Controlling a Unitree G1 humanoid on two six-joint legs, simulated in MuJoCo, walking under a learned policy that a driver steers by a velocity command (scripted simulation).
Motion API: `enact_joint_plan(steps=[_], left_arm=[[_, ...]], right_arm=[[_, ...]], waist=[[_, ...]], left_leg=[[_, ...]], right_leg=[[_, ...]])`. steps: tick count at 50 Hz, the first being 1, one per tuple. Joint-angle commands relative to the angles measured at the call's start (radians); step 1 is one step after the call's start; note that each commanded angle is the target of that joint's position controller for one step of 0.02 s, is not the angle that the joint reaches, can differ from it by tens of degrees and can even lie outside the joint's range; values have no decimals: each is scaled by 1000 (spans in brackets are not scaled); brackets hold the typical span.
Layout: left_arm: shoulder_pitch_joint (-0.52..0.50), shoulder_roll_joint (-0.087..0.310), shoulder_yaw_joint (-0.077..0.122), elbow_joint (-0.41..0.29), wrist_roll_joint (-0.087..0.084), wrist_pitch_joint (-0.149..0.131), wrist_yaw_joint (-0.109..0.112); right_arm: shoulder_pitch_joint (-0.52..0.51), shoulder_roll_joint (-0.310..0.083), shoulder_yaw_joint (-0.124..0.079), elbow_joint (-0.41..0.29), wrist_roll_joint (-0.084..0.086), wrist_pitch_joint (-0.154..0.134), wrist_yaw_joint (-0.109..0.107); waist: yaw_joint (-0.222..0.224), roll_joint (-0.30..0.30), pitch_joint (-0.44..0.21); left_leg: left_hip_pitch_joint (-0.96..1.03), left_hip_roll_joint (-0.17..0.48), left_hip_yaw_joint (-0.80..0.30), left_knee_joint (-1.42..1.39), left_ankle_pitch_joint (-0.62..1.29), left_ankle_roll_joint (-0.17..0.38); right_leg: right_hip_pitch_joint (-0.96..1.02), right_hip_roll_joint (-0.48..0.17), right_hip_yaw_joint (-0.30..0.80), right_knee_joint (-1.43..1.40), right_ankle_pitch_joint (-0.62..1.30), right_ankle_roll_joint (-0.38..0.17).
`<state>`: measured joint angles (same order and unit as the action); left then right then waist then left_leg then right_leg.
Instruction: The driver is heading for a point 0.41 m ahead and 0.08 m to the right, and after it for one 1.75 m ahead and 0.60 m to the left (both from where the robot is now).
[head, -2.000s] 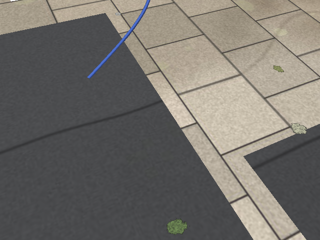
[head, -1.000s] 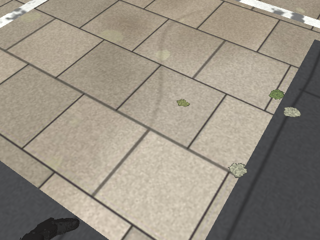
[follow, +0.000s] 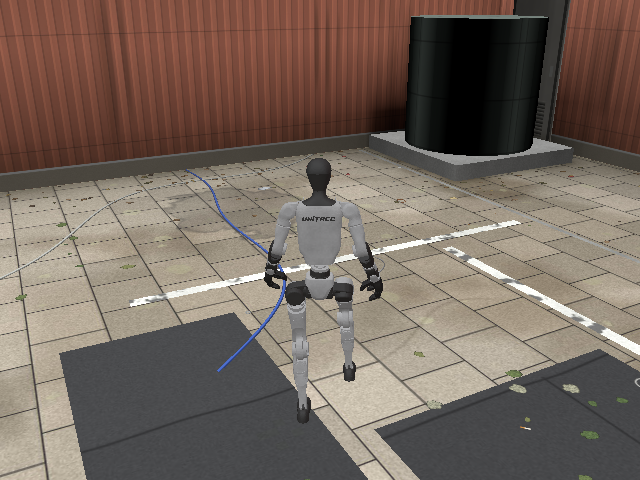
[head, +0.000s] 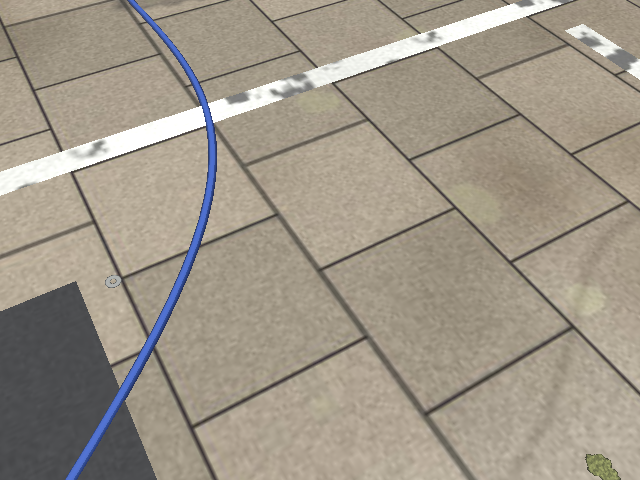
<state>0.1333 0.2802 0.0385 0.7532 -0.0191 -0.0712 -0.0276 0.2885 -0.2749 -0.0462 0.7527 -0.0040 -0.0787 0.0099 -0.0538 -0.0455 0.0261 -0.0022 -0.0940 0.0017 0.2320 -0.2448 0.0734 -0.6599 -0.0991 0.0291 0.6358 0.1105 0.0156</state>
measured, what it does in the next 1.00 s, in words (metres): walks ahead: right foot, then left foot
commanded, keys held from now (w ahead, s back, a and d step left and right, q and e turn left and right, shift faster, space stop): w+e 0.28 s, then q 0.72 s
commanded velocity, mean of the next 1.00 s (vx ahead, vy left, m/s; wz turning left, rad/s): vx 0.25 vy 0.00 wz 0.08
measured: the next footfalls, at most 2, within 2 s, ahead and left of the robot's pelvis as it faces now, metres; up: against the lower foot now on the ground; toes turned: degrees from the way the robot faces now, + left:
right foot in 0.14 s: +0.26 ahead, -0.14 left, +0.00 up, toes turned -6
left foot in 0.62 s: +0.52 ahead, +0.01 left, +0.00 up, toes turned -7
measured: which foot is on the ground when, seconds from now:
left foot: down 0.00-0.14, up 0.16-0.60, down 0.62-1.00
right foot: up 0.00-0.12, down 0.14-0.64, up 0.66-1.00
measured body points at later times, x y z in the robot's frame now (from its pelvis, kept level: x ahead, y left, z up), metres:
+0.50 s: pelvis +0.28 -0.07 +0.00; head +0.31 -0.09 +0.45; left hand +0.42 +0.18 -0.11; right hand +0.40 -0.35 -0.10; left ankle +0.48 +0.05 -0.70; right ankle +0.22 -0.14 -0.74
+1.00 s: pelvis +0.40 -0.10 -0.01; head +0.44 -0.10 +0.43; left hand +0.52 +0.19 -0.12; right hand +0.58 -0.37 -0.11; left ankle +0.48 +0.01 -0.74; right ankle +0.45 -0.23 -0.74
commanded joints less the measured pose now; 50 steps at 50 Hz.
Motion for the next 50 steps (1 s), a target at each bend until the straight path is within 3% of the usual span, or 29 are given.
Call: enact_joint_plan(steps=[1, 3, 5, 6, 7, 8, 9, 10, 11, 12, 13, 15, 18, 21, 24, 28, 30, 31, 32, 33, 34, 35, 36, 37, 39, 40, 44, 47, 50], left_arm=[[-142, 76, 14, -109, -7, -18, -18], [-145, 78, 15, -125, -3, -19, -32], [-82, 101, 26, -122, 3, -16, -37], [7, 130, 44, -105, 6, -12, -34], [149, 177, 70, -72, 6, -9, -25], [301, 260, 93, -55, 3, -1, -11], [301, 301, 95, -55, -5, -9, -17], [320, 199, 72, -60, -10, -6, -14], [270, 175, 65, -70, -3, -5, -7], [213, 173, 63, -85, 2, -3, -3], [165, 154, 56, -98, 6, 0, 0], [110, 129, 45, -121, 23, 2, 8], [100, 134, 40, -96, 27, -5, 21], [112, 135, 34, -68, 25, 1, 32], [145, 138, 30, -30, 32, 8, 38], [102, 159, 39, -10, 28, 34, 47], [69, 157, 42, -18, 13, 54, 61], [90, 152, 40, -26, 21, 58, 68], [146, 123, 29, -57, 52, 50, 68], [184, 77, 10, -66, 48, 49, 55], [167, 140, 21, -54, 29, 50, 42], [104, 140, 24, -69, 13, 62, 40], [77, 130, 24, -69, 16, 75, 44], [56, 136, 29, -77, 25, 87, 54], [71, 97, 23, -76, 26, 95, 56], [85, 89, 22, -69, 25, 92, 58], [73, 92, 24, -64, 24, 82, 60], [58, 99, 31, -71, 19, 68, 53], [116, 105, 45, -52, 17, 50, 44]], right_arm=[[47, -170, -50, -6, 4, -3, -5], [47, -177, -55, 7, 9, 9, -11], [19, -196, -61, 2, 11, 22, -21], [3, -205, -63, -3, 11, 30, -27], [-4, -193, -56, -12, 9, 37, -36], [22, -149, -35, -37, -16, 31, -45], [135, -40, 0, -63, -26, 2, -22], [43, -135, -14, -54, 5, -30, -4], [-54, -164, -21, -89, 34, -49, 6], [-97, -152, -16, -99, 24, -60, 2], [-116, -155, -23, -102, -1, -61, -4], [-66, -145, -26, -96, -8, -43, -5], [-26, -99, -13, -68, -11, -13, -13], [-94, -66, 1, -67, -3, -11, -10], [-157, -71, -1, -79, 9, -18, 7], [-164, -122, -24, -106, 3, -18, 31], [-63, -144, -40, -92, -6, -18, 39], [11, -194, -59, -85, -9, -20, 33], [50, -272, -74, -104, -15, -14, 23], [60, -234, -62, -116, -23, 1, 11], [35, -180, -50, -135, -7, 13, 6], [-30, -157, -45, -156, 1, 27, -3], [-70, -145, -40, -164, 10, 42, -7], [-98, -148, -40, -173, 13, 53, -14], [-130, -168, -51, -186, -2, 76, -19], [-124, -177, -57, -189, -6, 82, -24], [-117, -193, -71, -196, 6, 95, -39], [-119, -192, -74, -201, 8, 109, -41], [-133, -177, -72, -205, 22, 125, -45]], waist=[[-43, 87, 59], [-32, 94, 55], [11, 122, -3], [63, 128, -68], [136, 103, -152], [180, -33, -272], [84, -256, -370], [161, -131, -367], [167, -78, -226], [138, 32, -150], [107, 64, -92], [51, 12, -71], [30, 4, -62], [69, -21, -74], [107, -19, -80], [88, -23, -58], [30, -9, -84], [5, 53, -143], [32, 233, -246], [42, 355, -362], [18, 208, -377], [24, 137, -287], [40, 59, -194], [53, 59, -146], [77, 140, -107], [76, 166, -125], [53, 184, -178], [43, 204, -165], [80, 204, -145]], left_leg=[[23, 322, -61, -64, 274, 127], [99, 346, -45, -12, 388, 108], [126, 339, -8, 101, 703, 79], [118, 317, 22, 231, 880, 59], [33, 273, 70, 436, 917, 23], [-208, 218, 102, 763, 571, -23], [-632, 0, -3, 1060, -313, -83], [-744, 54, -138, 1128, -310, -65], [-800, 98, -122, 1103, -215, -51], [-776, 139, -107, 1030, -143, -48], [-730, 163, -100, 945, -99, -59], [-639, 187, -91, 879, -67, -88], [-572, 184, -33, 745, 7, -136], [-488, 160, 2, 519, 264, -127], [-451, 138, -11, 381, 426, -99], [-508, 119, -25, 334, 244, -51], [-420, 82, 8, 255, 221, -17], [-276, 115, -61, 220, 488, 27], [-24, 302, -318, 258, 882, 153], [176, 472, -626, 205, 906, 338], [124, 441, -604, 171, 693, 302], [29, 394, -517, 162, 514, 253], [-107, 353, -450, 120, 380, 209], [-209, 321, -425, 90, 258, 182], [-330, 235, -365, 56, 176, 153], [-332, 226, -358, 58, 191, 157], [-317, 221, -391, 78, 117, 146], [-304, 216, -449, 87, 26, 125], [-343, 167, -454, 145, -16, 70]], right_leg=[[-35, 18, 5, -55, -25, -33], [-50, 34, -6, -73, -116, -61], [61, 85, -61, -77, -213, -95], [190, 127, -98, -82, -233, -118], [406, 156, -97, -110, -187, -151], [708, -27, 178, -105, -129, -227], [1023, -225, 724, -230, -341, -416], [1048, -210, 748, -311, -485, -379], [934, -183, 610, -332, -449, -340], [797, -148, 518, -342, -359, -317], [679, -116, 449, -360, -244, -308], [561, -91, 363, -391, -21, -312], [451, -57, 163, -383, 399, -289], [428, 11, 28, -384, 407, -219], [495, -16, 17, -384, 300, -192], [620, -83, 33, -270, 328, -188], [633, -64, 18, -99, 423, -158], [579, 0, -20, 78, 348, -107], [354, 126, -68, 394, -95, -33], [89, 260, -3, 649, -771, 22], [67, 188, 110, 716, -738, 13], [34, 153, 102, 727, -683, 15], [29, 122, 86, 651, -642, 17], [60, 98, 81, 555, -598, 19], [161, 123, 35, 377, -552, 37], [190, 132, 29, 325, -544, 47], [256, 135, 50, 172, -452, 60], [279, 141, 56, 69, -440, 46], [417, 134, 33, -185, -325, 2]])
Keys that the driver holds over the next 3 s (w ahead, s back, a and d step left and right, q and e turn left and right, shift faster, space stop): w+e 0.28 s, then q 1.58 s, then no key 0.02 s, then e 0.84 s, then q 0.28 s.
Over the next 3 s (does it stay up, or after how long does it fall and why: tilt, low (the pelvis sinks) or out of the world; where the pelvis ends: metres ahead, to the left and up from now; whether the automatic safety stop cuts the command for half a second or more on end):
stays up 0.42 -0.13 -0.01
